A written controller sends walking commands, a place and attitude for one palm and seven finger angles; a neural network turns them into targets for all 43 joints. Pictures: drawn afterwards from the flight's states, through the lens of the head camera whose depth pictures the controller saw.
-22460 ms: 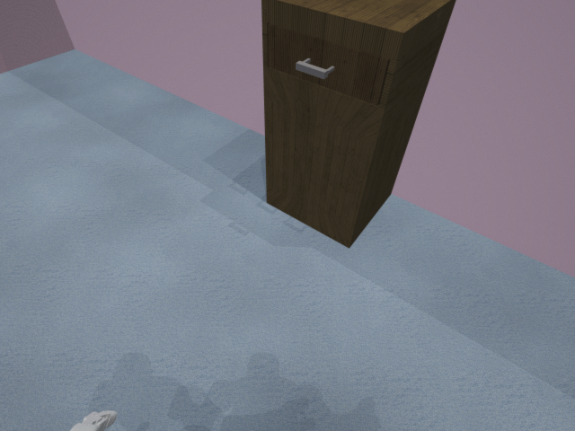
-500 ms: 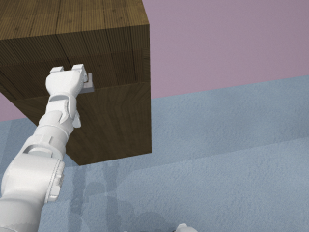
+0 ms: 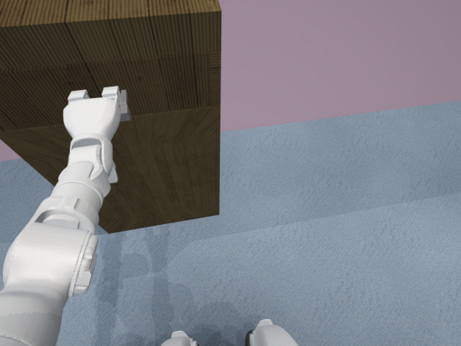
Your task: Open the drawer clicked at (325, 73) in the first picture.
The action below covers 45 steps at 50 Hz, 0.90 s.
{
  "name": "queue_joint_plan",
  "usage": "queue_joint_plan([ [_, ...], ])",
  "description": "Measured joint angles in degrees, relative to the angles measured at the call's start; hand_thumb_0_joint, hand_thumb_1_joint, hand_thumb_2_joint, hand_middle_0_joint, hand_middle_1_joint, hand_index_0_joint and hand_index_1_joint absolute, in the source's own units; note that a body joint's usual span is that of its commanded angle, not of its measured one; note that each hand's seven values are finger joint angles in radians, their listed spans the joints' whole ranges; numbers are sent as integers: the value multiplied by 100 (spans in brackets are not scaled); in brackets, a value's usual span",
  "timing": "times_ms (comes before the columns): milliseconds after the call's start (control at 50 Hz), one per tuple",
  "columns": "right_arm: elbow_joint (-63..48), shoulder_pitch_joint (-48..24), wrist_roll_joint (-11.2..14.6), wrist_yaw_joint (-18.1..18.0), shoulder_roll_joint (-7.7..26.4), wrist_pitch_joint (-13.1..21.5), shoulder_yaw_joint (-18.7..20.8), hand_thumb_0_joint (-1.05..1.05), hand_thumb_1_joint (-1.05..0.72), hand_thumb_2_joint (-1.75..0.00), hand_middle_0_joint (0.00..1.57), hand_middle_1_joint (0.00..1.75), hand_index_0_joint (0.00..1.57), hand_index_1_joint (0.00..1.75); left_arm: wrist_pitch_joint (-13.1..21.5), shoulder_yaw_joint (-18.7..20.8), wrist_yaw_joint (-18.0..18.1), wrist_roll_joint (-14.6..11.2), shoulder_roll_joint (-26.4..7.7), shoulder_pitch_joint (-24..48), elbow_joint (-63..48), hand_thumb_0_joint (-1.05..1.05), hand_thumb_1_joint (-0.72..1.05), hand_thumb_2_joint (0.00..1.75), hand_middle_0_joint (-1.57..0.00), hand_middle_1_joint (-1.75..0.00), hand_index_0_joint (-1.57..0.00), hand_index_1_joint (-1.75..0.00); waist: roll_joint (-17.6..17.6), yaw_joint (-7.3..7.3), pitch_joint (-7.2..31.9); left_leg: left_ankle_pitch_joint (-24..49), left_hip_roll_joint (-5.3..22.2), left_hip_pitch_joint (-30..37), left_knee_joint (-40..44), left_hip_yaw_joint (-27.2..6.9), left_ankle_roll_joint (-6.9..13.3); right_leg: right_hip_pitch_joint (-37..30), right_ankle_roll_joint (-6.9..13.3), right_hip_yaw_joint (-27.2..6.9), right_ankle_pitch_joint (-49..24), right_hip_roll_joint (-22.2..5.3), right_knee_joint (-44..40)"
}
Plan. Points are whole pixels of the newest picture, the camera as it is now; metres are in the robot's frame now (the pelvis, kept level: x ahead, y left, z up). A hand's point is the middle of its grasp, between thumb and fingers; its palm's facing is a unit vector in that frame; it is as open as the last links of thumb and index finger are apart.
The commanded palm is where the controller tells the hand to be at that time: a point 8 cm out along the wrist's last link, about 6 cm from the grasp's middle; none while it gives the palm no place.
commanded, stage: lower the fingers behind the handle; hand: left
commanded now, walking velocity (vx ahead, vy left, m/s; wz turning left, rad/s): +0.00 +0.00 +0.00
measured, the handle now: (100, 107) +0.55 +0.21 +0.04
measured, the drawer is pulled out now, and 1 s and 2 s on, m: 0.00 0.00 0.06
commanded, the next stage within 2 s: close the thumb around the handle in 0.30 s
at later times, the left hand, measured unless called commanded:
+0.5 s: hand (104, 136) +0.50 +0.20 +0.02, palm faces -0.04 -0.01 -1.00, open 13.6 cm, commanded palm +0.48 +0.21 +0.07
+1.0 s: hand (104, 135) +0.51 +0.20 +0.02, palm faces -0.03 -0.01 -1.00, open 5.9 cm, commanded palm +0.48 +0.21 +0.07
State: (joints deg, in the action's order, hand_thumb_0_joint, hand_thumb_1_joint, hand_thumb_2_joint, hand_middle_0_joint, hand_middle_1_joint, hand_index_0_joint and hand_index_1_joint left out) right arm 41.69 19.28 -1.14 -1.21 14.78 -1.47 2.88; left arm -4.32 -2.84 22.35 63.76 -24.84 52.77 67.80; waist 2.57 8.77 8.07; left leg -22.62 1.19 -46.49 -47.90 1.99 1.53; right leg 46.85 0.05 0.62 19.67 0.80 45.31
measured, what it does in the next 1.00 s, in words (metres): stands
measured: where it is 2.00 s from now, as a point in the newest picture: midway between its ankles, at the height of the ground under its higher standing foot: outside the picture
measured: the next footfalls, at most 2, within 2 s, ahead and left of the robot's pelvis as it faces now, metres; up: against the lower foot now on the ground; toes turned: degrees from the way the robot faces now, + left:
none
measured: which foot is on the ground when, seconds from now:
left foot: down 0.00-1.00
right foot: down 0.00-1.00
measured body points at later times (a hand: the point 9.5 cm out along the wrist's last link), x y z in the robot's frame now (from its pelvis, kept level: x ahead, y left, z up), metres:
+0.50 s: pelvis +0.01 +0.00 +0.00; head +0.12 -0.01 +0.44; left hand +0.50 +0.20 +0.07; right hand +0.01 -0.28 -0.13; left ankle -0.01 +0.10 -0.70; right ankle +0.01 -0.12 -0.70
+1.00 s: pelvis +0.01 +0.00 +0.00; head +0.12 +0.00 +0.44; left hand +0.50 +0.20 +0.07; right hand +0.01 -0.27 -0.13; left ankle -0.01 +0.10 -0.70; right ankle +0.01 -0.12 -0.70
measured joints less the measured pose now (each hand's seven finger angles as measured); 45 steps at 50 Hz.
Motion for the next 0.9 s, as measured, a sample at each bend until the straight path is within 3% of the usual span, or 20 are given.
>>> queue_joint_plan([
  [220,50,153,0,-24,-78,-4,-42,0,-90,-90,20,30,21,30,265,36,-57,-23,-87,-148,-168,0,-49,30,-32,-121,-31,-120,54,-61,22,-73,19,-30,-70,-32,-27,28,28,29,84,19,78],
  [520,45,94,10,3,-5,-54,7,0,-90,-90,20,30,21,30,250,73,-22,-31,-38,-238,-235,0,-44,32,-32,-121,-32,-120,32,-72,36,-79,25,63,-9,-30,-27,-67,26,24,81,28,5],
  [660,-9,52,22,-9,9,-73,-7,0,-90,-90,20,30,21,30,305,88,-20,-10,-59,-289,-279,0,-19,42,-32,-123,-34,-123,8,-55,32,-79,25,99,9,-9,-13,-101,10,1,67,30,-24],
  [900,6,68,13,17,-32,-75,-4,0,-90,-90,20,30,21,30,184,15,66,1,-2,-187,-215,0,43,69,-36,-128,-38,-130,28,-58,36,-85,-1,23,-40,11,20,-30,-24,-21,63,5,12],
])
